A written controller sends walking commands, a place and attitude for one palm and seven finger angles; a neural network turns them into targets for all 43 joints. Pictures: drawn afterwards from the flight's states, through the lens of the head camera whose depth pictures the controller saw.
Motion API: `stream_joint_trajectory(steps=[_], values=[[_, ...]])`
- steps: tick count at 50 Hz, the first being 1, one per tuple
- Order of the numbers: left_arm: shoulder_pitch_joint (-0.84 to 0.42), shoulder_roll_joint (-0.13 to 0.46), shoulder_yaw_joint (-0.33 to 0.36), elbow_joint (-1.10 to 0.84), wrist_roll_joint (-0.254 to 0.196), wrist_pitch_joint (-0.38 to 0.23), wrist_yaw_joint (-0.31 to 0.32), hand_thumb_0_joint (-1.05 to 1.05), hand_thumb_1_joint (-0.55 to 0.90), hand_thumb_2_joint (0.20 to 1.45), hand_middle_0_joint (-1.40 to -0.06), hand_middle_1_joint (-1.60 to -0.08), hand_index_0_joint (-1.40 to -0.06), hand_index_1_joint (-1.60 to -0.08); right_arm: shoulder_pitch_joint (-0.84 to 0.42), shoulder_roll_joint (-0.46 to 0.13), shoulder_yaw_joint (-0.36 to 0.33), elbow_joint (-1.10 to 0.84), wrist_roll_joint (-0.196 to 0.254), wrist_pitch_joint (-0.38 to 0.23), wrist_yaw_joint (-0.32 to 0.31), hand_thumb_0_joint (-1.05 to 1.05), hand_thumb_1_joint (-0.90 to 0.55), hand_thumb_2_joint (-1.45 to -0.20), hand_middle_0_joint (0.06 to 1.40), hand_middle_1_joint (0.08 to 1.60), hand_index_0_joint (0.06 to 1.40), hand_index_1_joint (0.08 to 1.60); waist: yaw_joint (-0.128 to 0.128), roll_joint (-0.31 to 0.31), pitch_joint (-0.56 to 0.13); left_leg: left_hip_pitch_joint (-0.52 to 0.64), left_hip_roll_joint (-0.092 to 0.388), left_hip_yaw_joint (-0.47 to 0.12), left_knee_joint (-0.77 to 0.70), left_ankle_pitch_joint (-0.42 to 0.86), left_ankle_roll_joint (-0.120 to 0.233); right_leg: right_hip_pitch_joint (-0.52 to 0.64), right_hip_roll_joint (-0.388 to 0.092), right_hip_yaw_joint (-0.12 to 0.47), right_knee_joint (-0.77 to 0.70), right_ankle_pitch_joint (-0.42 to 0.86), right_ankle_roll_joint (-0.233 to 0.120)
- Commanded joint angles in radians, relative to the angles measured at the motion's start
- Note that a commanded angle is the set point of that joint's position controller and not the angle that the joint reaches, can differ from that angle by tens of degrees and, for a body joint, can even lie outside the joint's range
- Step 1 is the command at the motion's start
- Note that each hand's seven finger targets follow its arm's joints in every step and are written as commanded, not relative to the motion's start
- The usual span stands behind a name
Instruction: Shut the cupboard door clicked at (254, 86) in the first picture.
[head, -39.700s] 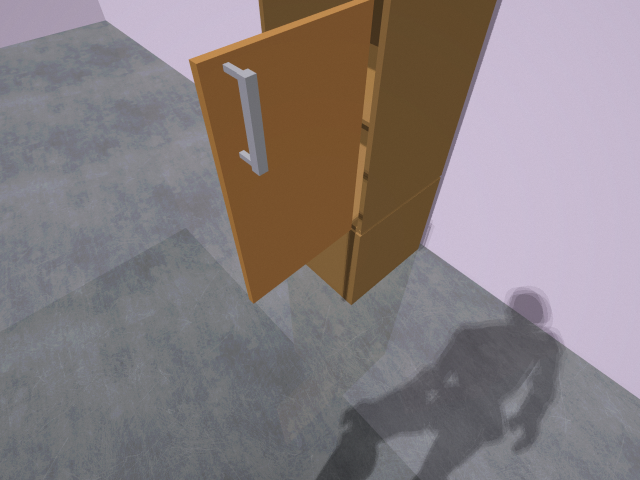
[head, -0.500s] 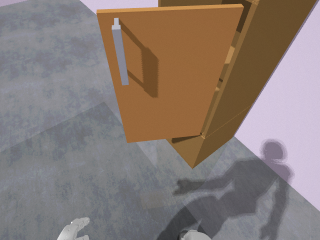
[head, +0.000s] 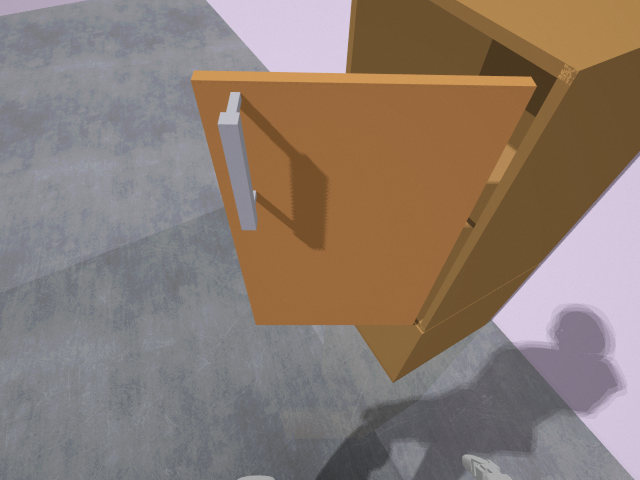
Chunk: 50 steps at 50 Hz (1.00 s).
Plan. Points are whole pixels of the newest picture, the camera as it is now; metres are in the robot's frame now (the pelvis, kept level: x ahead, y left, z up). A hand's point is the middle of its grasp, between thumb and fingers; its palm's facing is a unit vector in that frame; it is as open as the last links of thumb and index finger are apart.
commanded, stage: come to a stop and stand still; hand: left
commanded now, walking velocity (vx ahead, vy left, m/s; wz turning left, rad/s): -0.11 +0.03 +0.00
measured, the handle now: (242, 167) +0.42 +0.14 +0.16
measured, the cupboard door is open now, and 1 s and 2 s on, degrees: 61 61 61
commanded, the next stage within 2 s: look again from close up in 0.96 s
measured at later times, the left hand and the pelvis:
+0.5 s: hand out of the picture +0.00 +0.19 -0.18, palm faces +0.05 -0.97 -0.24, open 7.4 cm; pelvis -0.03 +0.00 +0.00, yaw +1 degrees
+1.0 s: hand out of the picture -0.05 +0.24 -0.17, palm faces -0.02 -0.97 -0.23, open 7.4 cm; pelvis -0.05 +0.05 +0.00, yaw -1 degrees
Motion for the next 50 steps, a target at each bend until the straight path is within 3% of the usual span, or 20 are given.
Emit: stream_joint_trajectory(steps=[1,3,4,5,6,7,11,15,18,20,21,22,24,25,26,27,30,34,38,50], values=[[0.091,0.082,0.024,-0.064,0.009,-0.014,0.004,0.000,0.900,0.900,-0.200,-0.300,-0.200,-0.300,0.085,-0.233,-0.071,-0.041,-0.004,0.007,-0.011,0.000,-0.900,-0.900,0.200,0.300,0.200,0.300,-0.031,0.123,-0.217,0.257,0.274,-0.183,-0.050,0.848,0.143,-0.017,-0.009,0.021,-0.069,0.085,0.006],[0.136,0.099,0.026,-0.060,0.016,-0.022,0.003,0.000,0.900,0.900,-0.200,-0.300,-0.200,-0.300,0.063,-0.221,-0.074,-0.050,0.008,0.010,-0.003,0.000,-0.900,-0.900,0.200,0.300,0.200,0.300,-0.009,0.086,-0.226,0.175,0.212,-0.149,0.010,0.593,0.080,0.107,-0.028,0.027,-0.284,0.344,0.004],[0.131,0.144,0.029,-0.067,0.025,-0.030,0.006,0.000,0.900,0.900,-0.200,-0.300,-0.200,-0.300,0.069,-0.185,-0.072,-0.059,0.015,0.012,0.004,0.000,-0.900,-0.900,0.200,0.300,0.200,0.300,-0.018,-0.050,-0.210,0.070,0.123,-0.107,0.088,0.348,0.017,0.154,-0.127,0.175,-0.372,0.562,-0.037],[0.107,0.210,0.040,-0.075,0.033,-0.038,0.005,0.000,0.900,0.900,-0.200,-0.300,-0.200,-0.300,0.086,-0.127,-0.062,-0.070,0.018,0.012,0.015,0.000,-0.900,-0.900,0.200,0.300,0.200,0.300,-0.029,-0.221,-0.152,-0.040,-0.007,-0.019,0.171,-0.038,-0.049,0.140,-0.312,0.341,-0.428,0.724,-0.132],[0.099,0.234,0.037,-0.079,0.030,-0.040,0.000,0.000,0.900,0.900,-0.200,-0.300,-0.200,-0.300,0.051,-0.126,-0.063,-0.075,0.017,0.026,0.018,0.000,-0.900,-0.900,0.200,0.300,0.200,0.300,-0.011,-0.157,-0.106,-0.040,-0.040,-0.062,0.324,-0.329,-0.060,0.043,-0.414,0.390,-0.475,0.772,-0.219],[0.081,0.211,0.036,-0.072,0.033,-0.045,0.005,0.000,0.900,0.900,-0.200,-0.300,-0.200,-0.300,0.019,-0.114,-0.059,-0.072,0.009,0.034,0.015,0.000,-0.900,-0.900,0.200,0.300,0.200,0.300,-0.017,-0.146,-0.078,-0.098,-0.028,-0.115,0.418,-0.361,-0.053,0.051,-0.381,0.381,-0.446,0.867,-0.238],[0.074,0.195,0.027,-0.053,0.024,-0.055,0.009,0.000,0.900,0.900,-0.200,-0.300,-0.200,-0.300,0.053,-0.130,-0.048,-0.023,0.014,0.024,0.022,0.000,-0.900,-0.900,0.200,0.300,0.200,0.300,-0.021,-0.152,-0.109,-0.157,-0.014,-0.105,0.448,-0.274,-0.077,0.216,-0.297,0.242,-0.362,1.062,-0.200],[0.122,0.215,0.035,-0.025,0.023,-0.057,0.011,0.000,0.900,0.900,-0.200,-0.300,-0.200,-0.300,0.049,-0.125,-0.039,-0.012,0.017,0.015,0.024,0.000,-0.900,-0.900,0.200,0.300,0.200,0.300,0.010,-0.156,-0.133,-0.134,-0.017,-0.071,0.295,-0.257,-0.088,0.303,-0.307,0.233,-0.358,1.064,-0.202],[0.106,0.218,0.035,-0.012,0.022,-0.054,0.011,0.000,0.900,0.900,-0.200,-0.300,-0.200,-0.300,0.098,-0.118,-0.032,0.005,0.020,0.007,0.020,0.000,-0.900,-0.900,0.200,0.300,0.200,0.300,-0.006,-0.165,-0.146,-0.041,-0.019,-0.048,0.096,-0.191,-0.088,0.282,-0.285,0.216,-0.339,1.007,-0.186],[0.059,0.199,0.028,-0.009,0.014,-0.051,0.008,0.000,0.900,0.900,-0.200,-0.300,-0.200,-0.300,0.176,-0.108,-0.031,0.046,0.019,-0.002,0.018,0.000,-0.900,-0.900,0.200,0.300,0.200,0.300,-0.045,-0.170,-0.135,0.135,-0.015,-0.035,-0.119,0.027,-0.081,0.160,-0.242,0.176,-0.317,0.814,-0.121],[0.140,0.172,0.012,-0.019,0.014,-0.083,0.052,0.000,0.900,0.900,-0.200,-0.300,-0.200,-0.300,0.147,-0.155,-0.036,-0.033,0.015,-0.033,0.017,0.000,-0.900,-0.900,0.200,0.300,0.200,0.300,-0.035,0.037,-0.179,0.113,0.019,-0.001,-0.028,0.088,-0.069,0.217,-0.204,0.202,-0.202,1.135,-0.068],[0.127,0.225,0.017,-0.063,0.013,-0.081,0.043,0.000,0.900,0.900,-0.200,-0.300,-0.200,-0.300,0.177,-0.118,-0.032,-0.053,0.013,-0.030,0.020,0.000,-0.900,-0.900,0.200,0.300,0.200,0.300,-0.038,-0.001,-0.215,0.054,0.015,-0.026,0.003,-0.005,-0.037,0.244,-0.209,0.182,-0.197,1.015,-0.068],[0.103,0.179,0.012,-0.077,0.017,-0.076,0.039,0.000,0.900,0.900,-0.200,-0.300,-0.200,-0.300,0.216,-0.117,-0.022,-0.064,0.013,-0.026,0.020,0.000,-0.900,-0.900,0.200,0.300,0.200,0.300,-0.055,-0.065,-0.170,0.073,0.058,-0.049,-0.030,-0.012,-0.025,0.115,-0.202,0.175,-0.251,0.720,-0.085],[0.098,0.154,0.003,-0.087,0.015,-0.072,0.033,0.000,0.900,0.900,-0.200,-0.300,-0.200,-0.300,0.232,-0.124,-0.022,-0.051,0.006,-0.037,0.021,0.000,-0.900,-0.900,0.200,0.300,0.200,0.300,-0.052,0.083,-0.148,0.106,0.077,-0.066,-0.035,0.202,-0.015,0.083,-0.151,0.129,-0.193,0.690,-0.077],[0.081,0.156,-0.005,-0.087,0.012,-0.058,0.027,0.000,0.900,0.900,-0.200,-0.300,-0.200,-0.300,0.225,-0.137,-0.019,-0.051,0.004,-0.042,0.021,0.000,-0.900,-0.900,0.200,0.300,0.200,0.300,-0.047,0.222,-0.121,0.097,0.109,-0.117,-0.063,0.362,-0.001,0.067,-0.104,0.065,-0.168,0.487,-0.054],[0.085,0.140,-0.011,-0.083,0.012,-0.047,0.023,0.000,0.900,0.900,-0.200,-0.300,-0.200,-0.300,0.207,-0.149,-0.014,-0.058,0.005,-0.042,0.017,0.000,-0.900,-0.900,0.200,0.300,0.200,0.300,-0.033,0.246,-0.081,0.061,0.138,-0.147,-0.106,0.396,0.023,0.063,-0.058,0.026,-0.173,0.286,-0.032],[0.093,0.123,-0.023,-0.070,0.016,-0.036,0.009,0.000,0.900,0.900,-0.200,-0.300,-0.200,-0.300,0.172,-0.146,-0.007,-0.072,0.007,-0.038,0.016,0.000,-0.900,-0.900,0.200,0.300,0.200,0.300,-0.015,0.066,0.032,-0.050,0.106,-0.147,-0.155,0.061,0.029,0.056,-0.054,0.050,-0.256,0.217,-0.035],[0.094,0.121,-0.026,-0.068,0.018,-0.030,-0.001,0.000,0.900,0.900,-0.200,-0.300,-0.200,-0.300,0.192,-0.166,-0.013,-0.055,0.001,-0.039,0.023,0.000,-0.900,-0.900,0.200,0.300,0.200,0.300,-0.027,0.046,0.045,-0.075,0.099,-0.189,-0.270,-0.277,0.021,0.020,-0.054,0.062,-0.265,0.171,-0.033],[0.120,0.118,-0.031,-0.052,0.019,-0.035,-0.005,0.000,0.900,0.900,-0.200,-0.300,-0.200,-0.300,0.193,-0.172,-0.010,-0.039,0.002,-0.044,0.023,0.000,-0.900,-0.900,0.200,0.300,0.200,0.300,-0.020,0.039,0.006,-0.043,0.105,-0.192,-0.290,-0.278,0.026,0.026,-0.060,0.061,-0.267,0.202,-0.032],[0.127,0.122,-0.037,0.018,0.012,-0.056,-0.001,0.000,0.900,0.900,-0.200,-0.300,-0.200,-0.300,0.226,-0.150,0.003,0.053,0.009,-0.063,0.014,0.000,-0.900,-0.900,0.200,0.300,0.200,0.300,-0.032,0.018,-0.048,0.092,0.085,-0.120,-0.214,0.064,0.016,0.054,-0.098,0.097,-0.310,0.360,-0.026]])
